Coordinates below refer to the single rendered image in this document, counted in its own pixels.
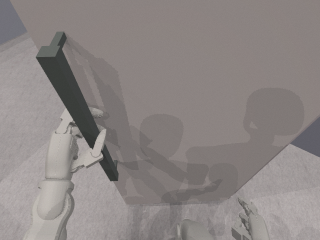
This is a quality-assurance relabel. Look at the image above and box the right robot thigh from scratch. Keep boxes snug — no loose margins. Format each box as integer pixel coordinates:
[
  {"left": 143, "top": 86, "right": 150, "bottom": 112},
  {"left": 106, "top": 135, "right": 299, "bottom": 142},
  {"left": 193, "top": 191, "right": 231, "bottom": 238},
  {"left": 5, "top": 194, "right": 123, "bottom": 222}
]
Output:
[{"left": 175, "top": 220, "right": 214, "bottom": 240}]

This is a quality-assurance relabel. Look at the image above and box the robot left forearm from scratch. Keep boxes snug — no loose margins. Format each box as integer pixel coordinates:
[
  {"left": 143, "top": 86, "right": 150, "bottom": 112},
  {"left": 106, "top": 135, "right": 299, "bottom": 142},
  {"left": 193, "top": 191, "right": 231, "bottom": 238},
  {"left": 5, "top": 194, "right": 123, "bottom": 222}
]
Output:
[{"left": 22, "top": 179, "right": 75, "bottom": 240}]

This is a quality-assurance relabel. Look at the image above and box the left robot hand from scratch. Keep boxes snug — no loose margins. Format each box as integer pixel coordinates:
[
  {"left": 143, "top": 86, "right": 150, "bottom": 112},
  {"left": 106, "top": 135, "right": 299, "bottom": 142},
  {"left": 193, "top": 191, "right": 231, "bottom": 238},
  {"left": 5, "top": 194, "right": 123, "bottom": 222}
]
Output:
[{"left": 45, "top": 107, "right": 107, "bottom": 181}]

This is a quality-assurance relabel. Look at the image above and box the fridge door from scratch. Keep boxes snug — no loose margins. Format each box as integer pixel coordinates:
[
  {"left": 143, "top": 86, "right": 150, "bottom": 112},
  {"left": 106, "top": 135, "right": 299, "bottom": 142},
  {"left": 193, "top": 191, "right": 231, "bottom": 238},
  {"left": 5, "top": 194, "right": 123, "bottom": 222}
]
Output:
[{"left": 10, "top": 0, "right": 320, "bottom": 205}]

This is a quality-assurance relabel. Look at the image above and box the handle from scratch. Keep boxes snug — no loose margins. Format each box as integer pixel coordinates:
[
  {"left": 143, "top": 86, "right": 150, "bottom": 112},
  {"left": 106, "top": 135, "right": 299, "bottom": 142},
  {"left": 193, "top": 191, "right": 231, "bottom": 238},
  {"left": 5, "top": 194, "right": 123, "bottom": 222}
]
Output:
[{"left": 36, "top": 31, "right": 119, "bottom": 181}]

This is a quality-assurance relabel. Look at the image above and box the right robot hand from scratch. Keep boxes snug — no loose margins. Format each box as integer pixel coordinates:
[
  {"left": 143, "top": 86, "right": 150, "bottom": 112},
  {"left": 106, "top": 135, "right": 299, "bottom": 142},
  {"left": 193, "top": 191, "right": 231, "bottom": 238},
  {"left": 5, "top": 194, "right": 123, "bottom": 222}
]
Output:
[{"left": 231, "top": 196, "right": 270, "bottom": 240}]

